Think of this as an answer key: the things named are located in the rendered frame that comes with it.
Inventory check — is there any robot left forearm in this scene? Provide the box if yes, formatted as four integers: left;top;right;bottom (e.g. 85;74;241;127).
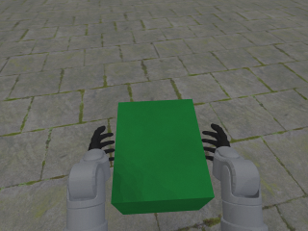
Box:
63;148;111;231

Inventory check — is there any robot left hand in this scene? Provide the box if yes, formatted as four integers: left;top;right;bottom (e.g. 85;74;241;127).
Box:
88;125;115;161

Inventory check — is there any robot right forearm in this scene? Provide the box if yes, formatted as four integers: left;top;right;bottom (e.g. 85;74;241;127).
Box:
212;146;269;231

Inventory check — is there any carton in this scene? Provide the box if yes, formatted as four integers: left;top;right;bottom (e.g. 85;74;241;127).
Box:
111;99;215;215

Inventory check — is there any robot right hand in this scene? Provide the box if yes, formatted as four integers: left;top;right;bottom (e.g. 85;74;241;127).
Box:
202;123;231;161

